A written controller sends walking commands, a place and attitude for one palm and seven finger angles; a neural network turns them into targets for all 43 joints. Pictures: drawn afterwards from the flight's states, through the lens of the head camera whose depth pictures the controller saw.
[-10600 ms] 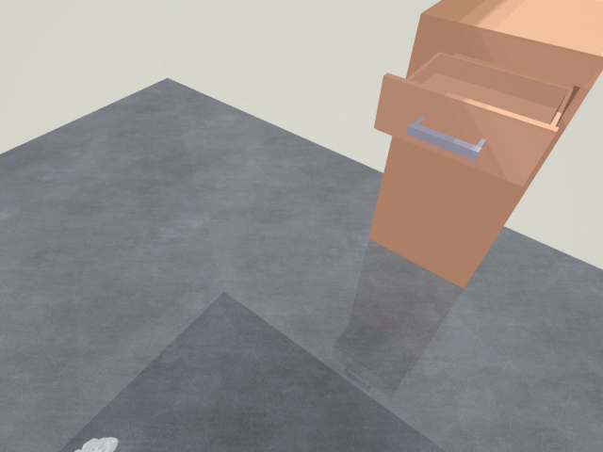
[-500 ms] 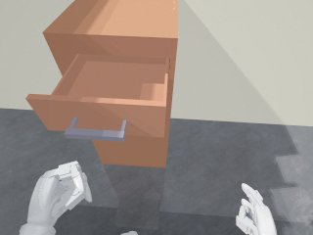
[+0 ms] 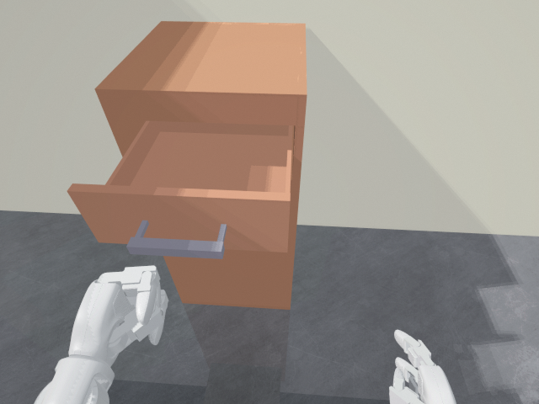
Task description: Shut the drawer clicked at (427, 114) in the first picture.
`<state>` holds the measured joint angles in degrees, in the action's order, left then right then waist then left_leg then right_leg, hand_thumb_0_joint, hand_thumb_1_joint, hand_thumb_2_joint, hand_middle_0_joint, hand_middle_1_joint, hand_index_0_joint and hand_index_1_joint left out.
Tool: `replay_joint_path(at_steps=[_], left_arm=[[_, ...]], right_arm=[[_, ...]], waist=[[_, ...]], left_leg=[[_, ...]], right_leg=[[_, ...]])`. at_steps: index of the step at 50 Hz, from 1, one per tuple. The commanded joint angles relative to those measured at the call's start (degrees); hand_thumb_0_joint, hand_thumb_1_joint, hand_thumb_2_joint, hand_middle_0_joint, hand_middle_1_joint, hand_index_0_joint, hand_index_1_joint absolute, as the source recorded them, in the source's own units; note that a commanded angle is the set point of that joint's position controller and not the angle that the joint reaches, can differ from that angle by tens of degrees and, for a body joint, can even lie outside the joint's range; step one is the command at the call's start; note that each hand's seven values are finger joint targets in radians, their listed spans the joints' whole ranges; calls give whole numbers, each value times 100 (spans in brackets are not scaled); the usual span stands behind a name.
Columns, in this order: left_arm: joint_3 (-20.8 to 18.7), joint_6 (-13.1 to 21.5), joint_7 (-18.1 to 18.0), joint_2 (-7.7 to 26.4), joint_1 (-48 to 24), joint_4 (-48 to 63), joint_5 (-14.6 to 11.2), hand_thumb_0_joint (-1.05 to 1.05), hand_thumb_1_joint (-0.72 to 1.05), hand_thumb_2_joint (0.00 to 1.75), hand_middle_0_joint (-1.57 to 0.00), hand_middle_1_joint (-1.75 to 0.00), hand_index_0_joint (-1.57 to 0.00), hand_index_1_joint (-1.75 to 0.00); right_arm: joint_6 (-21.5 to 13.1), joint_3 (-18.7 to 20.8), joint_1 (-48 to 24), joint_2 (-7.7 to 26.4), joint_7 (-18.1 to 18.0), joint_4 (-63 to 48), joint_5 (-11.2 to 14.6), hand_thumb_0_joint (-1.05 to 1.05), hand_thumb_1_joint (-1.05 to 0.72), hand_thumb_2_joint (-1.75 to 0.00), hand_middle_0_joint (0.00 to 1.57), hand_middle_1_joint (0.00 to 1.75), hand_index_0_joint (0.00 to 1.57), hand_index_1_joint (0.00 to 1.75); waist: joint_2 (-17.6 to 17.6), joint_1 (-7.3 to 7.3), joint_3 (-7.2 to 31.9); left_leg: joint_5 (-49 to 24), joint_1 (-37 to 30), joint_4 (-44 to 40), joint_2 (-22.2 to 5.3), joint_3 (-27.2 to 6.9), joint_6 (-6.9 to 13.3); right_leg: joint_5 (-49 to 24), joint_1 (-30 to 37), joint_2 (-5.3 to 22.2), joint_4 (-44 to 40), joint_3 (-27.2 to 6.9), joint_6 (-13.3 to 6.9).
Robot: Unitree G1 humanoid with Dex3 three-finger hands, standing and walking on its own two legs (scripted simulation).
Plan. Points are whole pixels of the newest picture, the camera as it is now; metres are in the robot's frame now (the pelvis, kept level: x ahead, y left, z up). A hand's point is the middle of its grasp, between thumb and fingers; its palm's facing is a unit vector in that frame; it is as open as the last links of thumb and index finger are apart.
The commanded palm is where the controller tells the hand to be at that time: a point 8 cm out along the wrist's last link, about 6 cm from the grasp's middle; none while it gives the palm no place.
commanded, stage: raise the hand and make a fist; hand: left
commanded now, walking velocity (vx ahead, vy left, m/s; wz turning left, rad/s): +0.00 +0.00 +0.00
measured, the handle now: (179, 238) +0.39 +0.20 +0.02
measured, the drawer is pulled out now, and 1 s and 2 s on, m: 0.23 0.23 0.23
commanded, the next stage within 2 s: bring the fist close to the handle in 0.24 s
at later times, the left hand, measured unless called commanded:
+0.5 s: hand (164, 313) +0.21 +0.15 +0.10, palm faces +0.05 -1.00 -0.08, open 3.3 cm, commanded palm +0.18 +0.21 +0.10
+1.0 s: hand (179, 296) +0.25 +0.16 +0.05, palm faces +0.01 -1.00 -0.04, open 3.3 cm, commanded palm +0.23 +0.21 +0.05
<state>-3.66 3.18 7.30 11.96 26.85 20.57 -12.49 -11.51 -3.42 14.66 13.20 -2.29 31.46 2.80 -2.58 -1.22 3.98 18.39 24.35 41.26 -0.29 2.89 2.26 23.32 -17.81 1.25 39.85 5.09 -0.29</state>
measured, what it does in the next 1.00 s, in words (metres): stands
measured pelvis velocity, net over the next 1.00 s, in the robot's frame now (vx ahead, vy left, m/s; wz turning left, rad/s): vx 0.00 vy -0.02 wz -0.01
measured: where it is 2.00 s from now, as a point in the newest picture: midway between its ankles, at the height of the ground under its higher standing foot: outside the picture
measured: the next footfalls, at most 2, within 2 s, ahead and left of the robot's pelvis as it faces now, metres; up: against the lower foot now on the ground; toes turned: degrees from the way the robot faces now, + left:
none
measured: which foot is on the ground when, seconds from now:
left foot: down 0.00-1.00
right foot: down 0.00-1.00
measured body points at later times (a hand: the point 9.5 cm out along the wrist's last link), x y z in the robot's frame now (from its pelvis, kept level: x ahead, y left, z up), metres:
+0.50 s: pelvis +0.00 -0.04 +0.00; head -0.01 -0.06 +0.45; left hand +0.20 +0.20 +0.11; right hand +0.18 -0.26 -0.07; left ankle +0.04 +0.09 -0.72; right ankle -0.02 -0.11 -0.72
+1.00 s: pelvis +0.00 -0.02 -0.01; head +0.04 -0.04 +0.44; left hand +0.25 +0.21 +0.06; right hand +0.16 -0.27 -0.10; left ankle +0.04 +0.09 -0.72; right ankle -0.02 -0.11 -0.72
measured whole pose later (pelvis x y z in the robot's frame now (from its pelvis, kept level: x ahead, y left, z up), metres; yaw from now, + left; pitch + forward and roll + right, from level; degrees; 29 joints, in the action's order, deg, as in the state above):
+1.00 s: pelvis +0.00 -0.02 -0.01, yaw +0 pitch +7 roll +0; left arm -9.5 18.2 13.2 12.2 13.7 -5.4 -14.9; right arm -12.2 -0.5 14.1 14.6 -2.6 35.2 2.1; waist -1.9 0.5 4.0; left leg 19.7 32.1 44.9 -1.5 2.6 0.4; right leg 25.8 -26.5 0.2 45.3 5.1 -2.2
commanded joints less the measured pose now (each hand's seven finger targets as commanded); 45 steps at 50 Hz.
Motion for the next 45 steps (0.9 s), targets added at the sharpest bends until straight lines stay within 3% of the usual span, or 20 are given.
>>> replay_joint_path(at_steps=[1,3,5,7,10,11,16,20,21,22,28,31,35,36,37,44,45], left_arm=[[-410,508,-50,468,-252,1359,-65,0,90,90,-140,-160,-140,-160],[-379,626,-48,468,-322,1454,-111,0,90,90,-140,-160,-140,-160],[-504,721,-71,581,-293,1345,-88,0,90,90,-140,-160,-140,-160],[-393,771,-38,505,-405,1340,-114,0,90,90,-140,-160,-140,-160],[-632,779,17,648,-214,1040,-163,0,90,90,-140,-160,-140,-160],[-493,776,55,529,-304,1062,-182,0,90,90,-140,-160,-140,-160],[-888,818,196,800,-425,827,-301,0,90,90,-140,-160,-140,-160],[-1000,861,360,868,-929,238,-391,0,90,90,-140,-160,-140,-160],[-907,874,434,732,-897,81,-435,0,90,90,-140,-160,-140,-160],[-1040,923,488,893,-1057,22,-455,0,90,90,-140,-160,-140,-160],[-1106,1230,689,928,-1384,-343,-472,0,90,90,-140,-160,-140,-160],[-992,1372,701,810,-1443,-582,-445,0,90,90,-140,-160,-140,-160],[-1171,1494,665,992,-1659,-932,-407,0,90,90,-140,-160,-140,-160],[-1067,1519,676,866,-1732,-977,-406,0,90,90,-140,-160,-140,-160],[-1223,1550,669,994,-1729,-1060,-419,0,90,90,-140,-160,-140,-160],[-1054,1823,648,822,-1908,-1312,-387,0,90,90,-140,-160,-140,-160],[-1064,1865,606,825,-1827,-1310,-361,0,90,90,-140,-160,-140,-160]], right_arm=[[-480,325,-713,626,-25,-1003,6,0,-90,-90,20,30,20,30],[-550,323,-716,633,-8,-1010,5,0,-90,-90,20,30,20,30],[-587,337,-728,658,-8,-912,-4,0,-90,-90,20,30,20,30],[-630,347,-701,659,-8,-927,6,0,-90,-90,20,30,20,30],[-648,373,-717,680,-33,-837,7,0,-90,-90,20,30,20,30],[-653,358,-701,670,-35,-863,7,0,-90,-90,20,30,20,30],[-723,376,-711,659,-95,-766,18,0,-90,-90,20,30,20,30],[-751,369,-719,701,-152,-599,32,0,-90,-90,20,30,20,30],[-758,358,-695,702,-149,-596,18,0,-90,-90,20,30,20,30],[-760,378,-691,728,-162,-583,26,0,-90,-90,20,30,20,30],[-795,405,-626,753,-143,-534,6,0,-90,-90,20,30,20,30],[-773,426,-570,752,-127,-508,-16,0,-90,-90,20,30,20,30],[-675,459,-550,801,-130,-465,-18,0,-90,-90,20,30,20,30],[-661,461,-524,788,-118,-478,-31,0,-90,-90,20,30,20,30],[-638,482,-507,805,-114,-473,-26,0,-90,-90,20,30,20,30],[-505,525,-477,805,-75,-491,-51,0,-90,-90,20,30,20,30],[-472,533,-446,813,-68,-486,-71,0,-90,-90,20,30,20,30]], waist=[[-8,-44,408],[71,-10,420],[-75,-12,283],[32,49,259],[184,-8,157],[226,29,133],[309,-18,235],[408,94,-28],[464,83,6],[496,98,134],[283,84,550],[337,110,559],[350,107,544],[367,135,691],[427,112,743],[128,135,1008],[278,136,1005]], left_leg=[[-627,-891,-824,-124,-500,-99],[-593,-862,-798,-122,-498,-95],[-570,-824,-765,-105,-479,-89],[-518,-818,-744,-87,-450,-77],[-434,-705,-721,-66,-414,-65],[-415,-697,-725,-44,-395,-53],[-514,-686,-641,-1,-310,-37],[-477,-540,-519,33,-295,-39],[-493,-486,-498,61,-286,-42],[-557,-481,-439,63,-278,-41],[-930,-524,-325,93,-252,-39],[-988,-488,-291,87,-254,-35],[-996,-319,-212,89,-240,-32],[-1043,-369,-201,95,-234,-26],[-1082,-333,-180,81,-240,-35],[-1242,-359,-52,59,-220,-39],[-1283,-308,-24,47,-240,-24]], right_leg=[[-807,-491,-204,-675,30,-78],[-777,-515,-197,-668,28,-64],[-756,-535,-198,-719,-16,-76],[-749,-585,-192,-741,-40,-55],[-663,-547,-186,-861,-112,-44],[-669,-582,-174,-873,-132,-24],[-774,-433,-119,-1034,-320,14],[-707,-550,-77,-1186,-511,69],[-757,-519,-43,-1185,-572,90],[-922,-463,5,-1186,-667,130],[-1761,-301,41,-909,-639,162],[-1863,-381,15,-804,-576,150],[-1859,-452,7,-716,-606,147],[-1976,-455,10,-644,-575,151],[-2049,-434,2,-598,-556,147],[-2060,-682,-86,-282,-397,62],[-2091,-685,-96,-250,-370,59]])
